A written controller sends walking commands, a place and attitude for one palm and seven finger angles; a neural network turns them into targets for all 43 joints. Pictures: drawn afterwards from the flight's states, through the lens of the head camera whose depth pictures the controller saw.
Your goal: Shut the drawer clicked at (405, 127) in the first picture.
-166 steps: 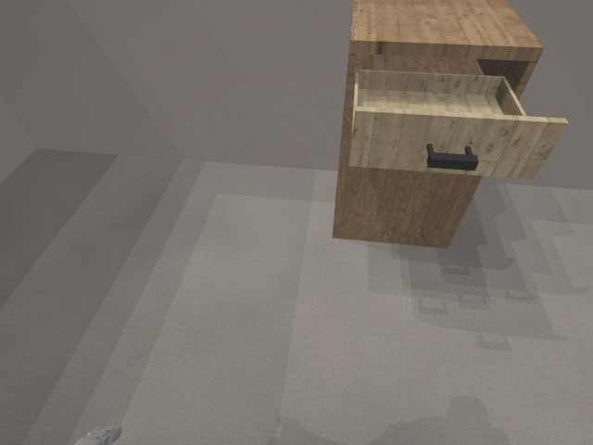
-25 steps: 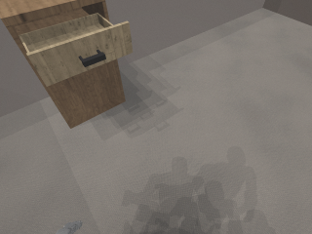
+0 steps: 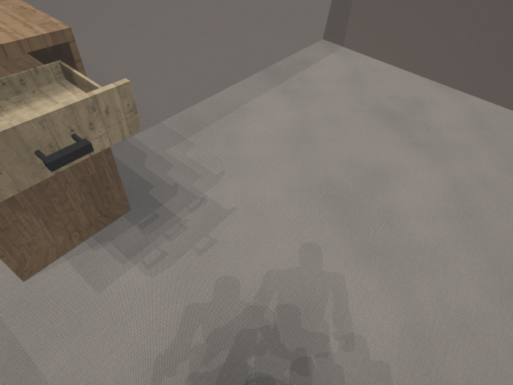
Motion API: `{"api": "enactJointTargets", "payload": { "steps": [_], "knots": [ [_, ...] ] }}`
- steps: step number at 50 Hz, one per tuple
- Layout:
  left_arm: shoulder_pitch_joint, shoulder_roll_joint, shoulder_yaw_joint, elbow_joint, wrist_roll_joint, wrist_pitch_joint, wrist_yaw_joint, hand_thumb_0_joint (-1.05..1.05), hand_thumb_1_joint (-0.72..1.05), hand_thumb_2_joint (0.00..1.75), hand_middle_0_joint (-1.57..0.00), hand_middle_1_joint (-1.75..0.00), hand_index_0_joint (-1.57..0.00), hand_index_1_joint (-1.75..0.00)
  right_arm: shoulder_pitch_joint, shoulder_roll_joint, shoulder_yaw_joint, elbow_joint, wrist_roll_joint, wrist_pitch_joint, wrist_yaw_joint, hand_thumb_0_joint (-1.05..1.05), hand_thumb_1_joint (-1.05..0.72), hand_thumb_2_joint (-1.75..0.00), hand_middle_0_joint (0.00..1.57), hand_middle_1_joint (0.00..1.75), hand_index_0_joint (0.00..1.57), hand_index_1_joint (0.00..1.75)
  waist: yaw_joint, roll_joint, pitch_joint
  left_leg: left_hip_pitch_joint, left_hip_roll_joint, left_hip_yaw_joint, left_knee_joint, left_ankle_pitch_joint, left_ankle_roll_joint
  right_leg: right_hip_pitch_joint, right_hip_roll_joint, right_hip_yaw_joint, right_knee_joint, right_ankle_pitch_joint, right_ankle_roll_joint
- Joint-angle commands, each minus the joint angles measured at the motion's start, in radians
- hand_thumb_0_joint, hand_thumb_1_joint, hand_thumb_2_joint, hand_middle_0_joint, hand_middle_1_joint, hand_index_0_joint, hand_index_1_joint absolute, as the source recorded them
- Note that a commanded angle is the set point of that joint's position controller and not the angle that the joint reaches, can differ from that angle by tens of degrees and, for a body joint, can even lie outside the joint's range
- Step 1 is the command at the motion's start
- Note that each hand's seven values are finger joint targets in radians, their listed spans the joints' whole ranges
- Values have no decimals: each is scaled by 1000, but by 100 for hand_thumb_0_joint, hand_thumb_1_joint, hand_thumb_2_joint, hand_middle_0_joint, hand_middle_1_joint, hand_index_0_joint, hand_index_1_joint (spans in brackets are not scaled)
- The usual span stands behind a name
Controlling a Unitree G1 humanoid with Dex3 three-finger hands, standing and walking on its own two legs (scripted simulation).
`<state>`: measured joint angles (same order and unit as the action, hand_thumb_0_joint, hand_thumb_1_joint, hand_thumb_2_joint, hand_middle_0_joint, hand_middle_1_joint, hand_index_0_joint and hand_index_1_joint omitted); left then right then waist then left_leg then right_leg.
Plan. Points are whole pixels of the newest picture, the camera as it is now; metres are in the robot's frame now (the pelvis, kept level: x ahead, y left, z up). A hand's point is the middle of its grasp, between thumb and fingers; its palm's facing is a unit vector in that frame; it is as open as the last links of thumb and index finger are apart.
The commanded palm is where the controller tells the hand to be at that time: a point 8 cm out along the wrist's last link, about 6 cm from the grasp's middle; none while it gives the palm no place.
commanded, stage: walk to a spot facing it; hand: left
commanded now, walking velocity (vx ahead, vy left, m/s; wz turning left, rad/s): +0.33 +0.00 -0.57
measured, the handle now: (63, 150) +0.59 +0.50 -0.04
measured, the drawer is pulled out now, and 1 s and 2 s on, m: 0.30 0.30 0.30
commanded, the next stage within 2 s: turn to face it in 0.80 s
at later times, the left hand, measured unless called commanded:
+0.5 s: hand (242, 282) +0.36 +0.04 -0.17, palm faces -0.30 -0.93 -0.20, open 7.4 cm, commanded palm none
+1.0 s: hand (234, 307) +0.31 +0.06 -0.17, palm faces -0.10 -0.98 -0.14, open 7.4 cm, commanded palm none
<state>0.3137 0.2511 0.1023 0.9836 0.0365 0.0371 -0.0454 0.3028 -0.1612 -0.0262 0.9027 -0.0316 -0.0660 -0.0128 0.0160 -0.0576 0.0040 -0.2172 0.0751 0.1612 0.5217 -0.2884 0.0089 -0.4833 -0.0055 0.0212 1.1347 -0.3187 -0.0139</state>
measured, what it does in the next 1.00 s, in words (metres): walks ahead: right foot, then left foot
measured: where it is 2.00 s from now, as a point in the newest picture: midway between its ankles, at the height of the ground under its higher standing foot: (284, 335)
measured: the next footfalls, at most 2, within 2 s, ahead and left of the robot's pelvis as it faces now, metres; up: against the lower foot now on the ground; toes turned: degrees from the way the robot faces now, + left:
right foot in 0.38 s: +0.29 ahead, -0.18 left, +0.00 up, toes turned -21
left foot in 1.00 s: +0.54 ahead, -0.04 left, +0.00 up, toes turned -6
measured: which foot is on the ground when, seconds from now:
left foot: down 0.00-0.38, up 0.40-0.98, down 1.00-1.00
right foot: up 0.00-0.36, down 0.38-1.00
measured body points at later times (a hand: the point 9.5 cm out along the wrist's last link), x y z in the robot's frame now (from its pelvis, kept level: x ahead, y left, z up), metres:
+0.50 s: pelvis +0.18 -0.09 -0.02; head +0.22 -0.11 +0.43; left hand +0.38 +0.09 -0.15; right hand +0.05 -0.29 -0.17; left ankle +0.12 +0.09 -0.62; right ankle +0.25 -0.16 -0.74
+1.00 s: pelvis +0.39 -0.11 -0.01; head +0.42 -0.10 +0.44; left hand +0.32 +0.11 -0.16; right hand +0.47 -0.35 -0.14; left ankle +0.50 -0.03 -0.73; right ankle +0.25 -0.17 -0.73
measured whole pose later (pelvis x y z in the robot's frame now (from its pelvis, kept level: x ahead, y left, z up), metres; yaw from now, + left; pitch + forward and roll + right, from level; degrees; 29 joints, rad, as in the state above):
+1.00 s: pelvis +0.39 -0.11 -0.01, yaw -14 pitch -1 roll -1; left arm 0.50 0.11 0.02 1.17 0.02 -0.06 0.02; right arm 0.09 -0.16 -0.04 0.99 -0.03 -0.03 0.02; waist 0.06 0.00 0.06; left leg -0.40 0.06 0.12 0.59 -0.13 0.02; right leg 0.02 0.02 -0.14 0.44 -0.41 -0.03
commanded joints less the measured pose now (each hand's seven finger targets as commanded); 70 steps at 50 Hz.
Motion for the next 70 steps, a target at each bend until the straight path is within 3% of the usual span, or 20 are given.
{"api": "enactJointTargets", "payload": {
  "steps": [1,13,15,17,18,19,20,23,26,33,42,45,48,49,50,51,54,57,63,70],
  "knots": [
    [-70,4,3,-97,-1,-30,-17,0,90,90,-20,-30,-20,-30,102,-134,-34,7,14,-35,-22,0,-90,-90,20,30,20,30,-12,187,77,111,255,-139,-348,58,55,-250,-84,-9,89,137,30],
    [-358,-54,-30,-152,-7,-43,-21,0,90,90,-20,-30,-20,-30,248,-128,-39,126,-2,-22,-16,0,-90,-90,20,30,20,30,-84,205,149,244,287,99,-259,474,82,-168,-63,-157,-413,147,-14],
    [-276,-33,-23,-126,-7,-50,-14,0,90,90,-20,-30,-20,-30,223,-157,-53,129,-2,-17,-13,0,-90,-90,20,30,20,30,-35,207,82,274,295,143,-127,729,71,-30,-11,-196,-458,85,-51],
    [-31,28,-2,-45,-3,-71,-3,0,90,90,-20,-30,-20,-30,180,-182,-56,114,7,-13,-9,0,-90,-90,20,30,20,30,84,160,-80,180,255,180,216,821,21,362,52,-239,-557,127,-84],
    [113,134,25,-8,0,-83,9,0,90,90,-20,-30,-20,-30,200,-143,-51,103,22,-11,6,0,-90,-90,20,30,20,30,146,-1,-211,-80,204,166,509,465,-14,682,-110,-35,-592,107,-131],
    [196,246,46,5,-14,-90,28,0,90,90,-20,-30,-20,-30,214,-65,-35,60,35,-12,5,0,-90,-90,20,30,20,30,137,-193,-322,-399,28,77,872,-292,-62,859,-422,518,-713,196,-248],
    [162,275,53,-4,-34,-76,37,0,90,90,-20,-30,-20,-30,114,-94,-40,38,35,-9,-2,0,-90,-90,20,30,20,30,134,-79,-274,-449,54,-78,957,-270,-35,735,-453,539,-822,145,-270],
    [-79,106,-1,-51,-28,-87,43,0,90,90,-20,-30,-20,-30,88,-84,-48,82,6,15,-2,0,-90,-90,20,30,20,30,2,38,-8,-360,135,-137,869,-9,-36,254,-313,264,-902,30,-165],
    [-108,55,-15,-38,-17,-102,49,0,90,90,-20,-30,-20,-30,198,-49,-43,132,-6,44,1,0,-90,-90,20,30,20,30,-71,-20,-8,-302,123,-119,749,58,-47,164,-223,103,-938,69,-139],
    [28,18,-27,14,-20,-124,50,0,90,90,-20,-30,-20,-30,-17,-60,-45,62,-5,42,22,0,-90,-90,20,30,20,30,-16,-4,55,-460,115,-127,532,135,-63,301,-228,121,-987,90,-163],
    [194,10,-47,100,-15,-135,68,0,90,90,-20,-30,-20,-30,-270,-37,-29,4,7,27,40,0,-90,-90,20,30,20,30,44,-6,107,-454,55,-84,276,96,-35,495,-258,63,-917,513,-157],
    [214,14,-48,129,-12,-126,73,0,90,90,-20,-30,-20,-30,-282,-27,-22,11,10,21,38,0,-90,-90,20,30,20,30,41,-16,106,-346,14,-45,170,49,-11,513,-251,26,-852,681,-138],
    [197,14,-51,142,-20,-124,78,0,90,90,-20,-30,-20,-30,-95,-49,-20,83,9,15,14,0,-90,-90,20,30,20,30,-41,-39,-5,-62,-81,6,19,157,29,513,-195,-90,-604,972,-70],
    [176,13,-52,137,-22,-120,79,0,90,90,-20,-30,-20,-30,39,-98,-33,117,6,13,7,0,-90,-90,20,30,20,30,-99,-13,-77,159,-17,-59,-21,386,60,392,-171,-118,-408,845,-26],
    [217,-24,-55,115,-40,-115,77,0,90,90,-20,-30,-20,-30,142,-203,-55,124,-5,11,-4,0,-90,-90,20,30,20,30,-116,162,-201,438,241,-343,21,781,188,108,-63,-177,-129,361,32],
    [195,-51,-63,86,-32,-124,82,0,90,90,-20,-30,-20,-30,193,-241,-61,143,17,21,-4,0,-90,-90,20,30,20,30,-112,207,-222,456,392,-456,-33,1126,294,-5,-4,-126,136,-294,33],
    [64,-35,-38,50,-21,-87,75,0,90,90,-20,-30,-20,-30,-9,-153,-41,91,25,18,-17,0,-90,-90,20,30,20,30,-43,117,-11,85,295,-392,-164,683,232,-70,-103,-17,152,-166,60],
    [120,-70,-26,49,-15,-42,69,0,90,90,-20,-30,-20,-30,-100,-130,-44,58,18,23,-11,0,-90,-90,20,30,20,30,17,157,-2,-116,174,-268,-216,481,161,65,-94,-47,12,-63,76],
    [-9,-30,-5,-44,-12,-16,69,0,90,90,-20,-30,-20,-30,-80,-174,-71,23,11,49,-3,0,-90,-90,20,30,20,30,-6,186,4,-103,141,-380,-248,196,170,0,-79,-40,-132,-15,96],
    [-114,-7,-5,-143,-25,-28,71,0,90,90,-20,-30,-20,-30,-63,-219,-100,-15,2,72,-2,0,-90,-90,20,30,20,30,-18,213,-33,-70,131,-496,-128,377,168,154,-9,-44,-441,-74,84]
  ]
}}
